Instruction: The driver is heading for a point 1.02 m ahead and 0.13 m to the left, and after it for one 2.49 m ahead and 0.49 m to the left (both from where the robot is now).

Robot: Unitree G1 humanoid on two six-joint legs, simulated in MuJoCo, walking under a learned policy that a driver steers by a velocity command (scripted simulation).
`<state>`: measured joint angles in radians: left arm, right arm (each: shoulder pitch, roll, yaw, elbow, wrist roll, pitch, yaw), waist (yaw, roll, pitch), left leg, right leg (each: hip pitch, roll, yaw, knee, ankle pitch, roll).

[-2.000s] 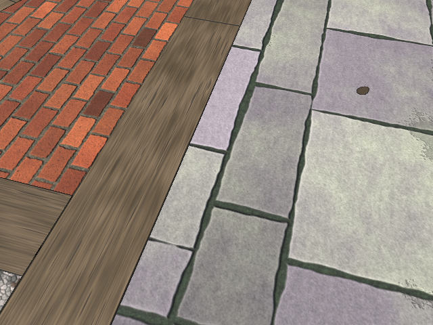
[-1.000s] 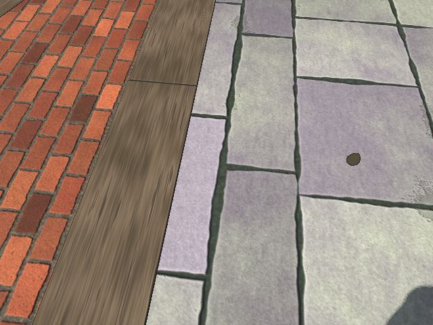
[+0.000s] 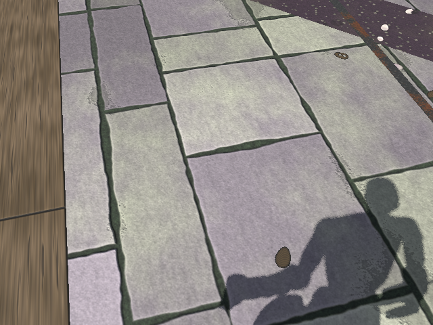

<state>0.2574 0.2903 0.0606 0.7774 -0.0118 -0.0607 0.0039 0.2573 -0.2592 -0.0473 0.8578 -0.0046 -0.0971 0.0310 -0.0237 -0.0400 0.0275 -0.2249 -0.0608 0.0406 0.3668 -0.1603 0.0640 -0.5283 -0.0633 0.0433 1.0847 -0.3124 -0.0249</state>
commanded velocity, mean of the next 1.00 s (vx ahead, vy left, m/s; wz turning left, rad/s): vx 0.12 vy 0.00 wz -0.01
